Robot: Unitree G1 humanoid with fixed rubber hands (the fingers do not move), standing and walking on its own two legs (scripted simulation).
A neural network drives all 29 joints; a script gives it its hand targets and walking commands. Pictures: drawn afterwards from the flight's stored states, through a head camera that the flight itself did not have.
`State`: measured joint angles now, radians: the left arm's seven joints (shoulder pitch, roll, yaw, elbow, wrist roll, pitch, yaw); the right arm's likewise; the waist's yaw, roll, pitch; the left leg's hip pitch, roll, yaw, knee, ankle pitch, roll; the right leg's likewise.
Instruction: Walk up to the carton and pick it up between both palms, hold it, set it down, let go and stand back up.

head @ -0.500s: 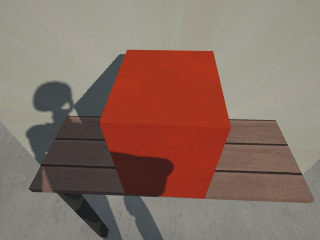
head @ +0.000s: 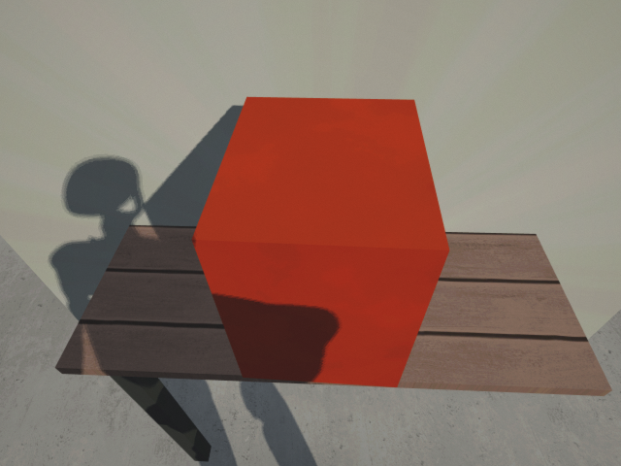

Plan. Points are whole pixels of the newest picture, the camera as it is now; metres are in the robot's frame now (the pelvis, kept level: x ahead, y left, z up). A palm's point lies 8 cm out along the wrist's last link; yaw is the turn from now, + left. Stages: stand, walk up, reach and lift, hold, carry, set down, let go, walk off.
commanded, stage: stand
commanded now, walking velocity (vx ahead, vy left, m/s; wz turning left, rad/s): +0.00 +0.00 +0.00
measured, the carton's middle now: (323, 246) +0.40 +0.01 +0.08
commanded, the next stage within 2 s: none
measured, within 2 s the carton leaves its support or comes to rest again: neither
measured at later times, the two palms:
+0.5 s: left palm out of the picture +0.00 +0.24 -0.14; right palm out of the picture +0.00 -0.23 -0.14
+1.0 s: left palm out of the picture +0.00 +0.23 -0.14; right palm out of the picture +0.00 -0.23 -0.14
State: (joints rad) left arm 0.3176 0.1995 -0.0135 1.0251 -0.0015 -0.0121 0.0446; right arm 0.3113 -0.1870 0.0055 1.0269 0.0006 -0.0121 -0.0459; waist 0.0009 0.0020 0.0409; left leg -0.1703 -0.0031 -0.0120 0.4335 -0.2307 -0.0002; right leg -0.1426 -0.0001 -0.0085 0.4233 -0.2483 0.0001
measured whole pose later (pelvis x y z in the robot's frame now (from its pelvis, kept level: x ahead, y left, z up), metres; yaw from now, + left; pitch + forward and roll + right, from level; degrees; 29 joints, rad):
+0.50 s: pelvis +0.00 +0.00 +0.00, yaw +0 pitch -2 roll +0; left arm 0.32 0.19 -0.01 1.04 0.00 -0.01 0.05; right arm 0.31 -0.18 0.01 1.04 0.00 -0.01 -0.05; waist 0.00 0.00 0.04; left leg -0.17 0.00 -0.01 0.43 -0.23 0.00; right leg -0.14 0.00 -0.01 0.42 -0.25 0.00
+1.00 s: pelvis +0.00 +0.00 +0.00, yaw +0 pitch -2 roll +0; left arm 0.32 0.19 -0.02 1.05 0.00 -0.01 0.05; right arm 0.31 -0.18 0.01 1.07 0.00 -0.01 -0.05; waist 0.00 0.01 0.05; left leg -0.17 0.00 -0.01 0.43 -0.23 0.00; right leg -0.14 0.00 -0.01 0.42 -0.25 0.00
